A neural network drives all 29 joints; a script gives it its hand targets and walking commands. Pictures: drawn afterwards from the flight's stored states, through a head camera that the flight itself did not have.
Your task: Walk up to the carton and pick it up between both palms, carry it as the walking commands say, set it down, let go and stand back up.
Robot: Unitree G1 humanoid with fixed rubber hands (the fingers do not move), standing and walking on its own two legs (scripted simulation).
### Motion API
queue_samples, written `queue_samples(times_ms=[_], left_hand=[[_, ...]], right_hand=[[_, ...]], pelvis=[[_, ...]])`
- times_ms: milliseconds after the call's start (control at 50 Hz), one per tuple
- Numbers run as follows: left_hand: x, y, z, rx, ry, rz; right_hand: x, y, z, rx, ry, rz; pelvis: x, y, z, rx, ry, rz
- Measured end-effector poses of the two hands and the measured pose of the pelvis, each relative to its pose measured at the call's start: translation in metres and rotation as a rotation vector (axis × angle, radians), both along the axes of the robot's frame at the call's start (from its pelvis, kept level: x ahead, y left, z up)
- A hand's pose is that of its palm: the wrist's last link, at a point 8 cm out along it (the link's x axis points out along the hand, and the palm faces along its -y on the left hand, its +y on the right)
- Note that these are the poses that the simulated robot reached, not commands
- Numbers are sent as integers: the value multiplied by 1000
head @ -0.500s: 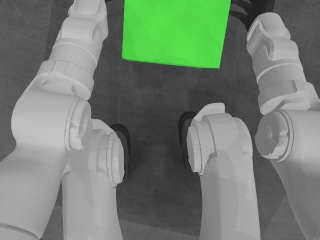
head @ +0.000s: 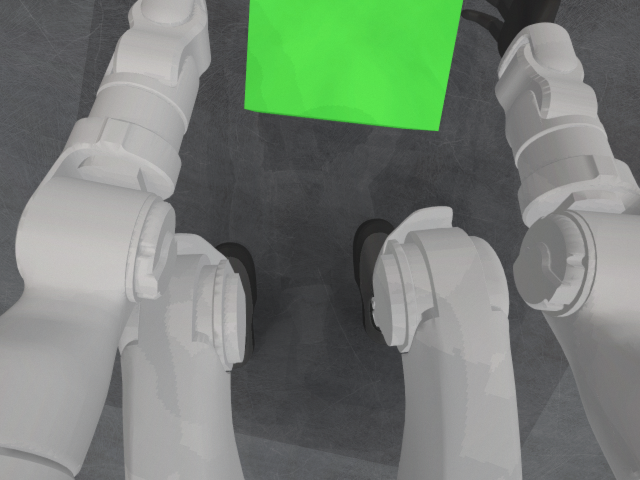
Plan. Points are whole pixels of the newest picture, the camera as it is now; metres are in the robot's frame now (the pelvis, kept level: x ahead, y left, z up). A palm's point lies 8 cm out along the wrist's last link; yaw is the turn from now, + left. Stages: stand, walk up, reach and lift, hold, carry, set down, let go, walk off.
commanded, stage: set down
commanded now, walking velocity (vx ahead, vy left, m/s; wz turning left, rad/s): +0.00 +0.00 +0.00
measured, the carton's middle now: out of the picture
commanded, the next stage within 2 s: let go in 1.82 s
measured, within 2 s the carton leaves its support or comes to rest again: neither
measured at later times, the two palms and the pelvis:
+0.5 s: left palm out of the picture +0.56 +0.09 -0.16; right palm (578, 2) +0.50 -0.27 -0.15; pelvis +0.00 -0.01 +0.01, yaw +0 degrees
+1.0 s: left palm out of the picture +0.57 +0.09 -0.01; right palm out of the picture +0.50 -0.29 -0.01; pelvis +0.01 -0.01 +0.10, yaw -1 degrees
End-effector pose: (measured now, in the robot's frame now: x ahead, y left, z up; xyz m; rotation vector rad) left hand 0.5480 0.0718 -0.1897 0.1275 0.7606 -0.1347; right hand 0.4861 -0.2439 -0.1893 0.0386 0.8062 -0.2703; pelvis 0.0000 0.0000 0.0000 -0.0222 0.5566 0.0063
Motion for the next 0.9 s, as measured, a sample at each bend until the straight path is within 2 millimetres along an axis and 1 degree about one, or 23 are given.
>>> queue_samples(times_ms=[160, 220, 340, 420, 500, 600, 780, 900], left_hand=[[4, 21, 5, 27, 3, 35], [4, 26, 5, 29, 5, 41], [6, 26, 7, 19, -11, 41], [10, 20, 17, 11, -46, 40], [14, 17, 33, 12, -85, 44], [18, 16, 61, 32, -111, 51], [22, 11, 114, 32, -119, 60], [25, 11, 147, 26, -132, 69]], right_hand=[[-4, -19, 6, -35, 8, -29], [-6, -25, 7, -41, 9, -33], [-4, -31, 10, -46, -7, -37], [2, -29, 19, -48, -42, -39], [10, -27, 35, -51, -83, -42], [15, -29, 62, -54, -124, -43], [8, -40, 112, -63, -139, -53], [10, -41, 147, -63, -155, -48]], pelvis=[[0, -2, 2, 5, 22, -4], [0, -3, 2, 7, 26, -4], [1, -4, 2, 8, 30, -6], [0, -5, 4, 9, 41, -8], [-1, -6, 8, 12, 61, -14], [-2, -4, 20, 20, 86, -24], [1, -3, 51, 31, 145, -35], [5, -5, 74, 36, 185, -39]])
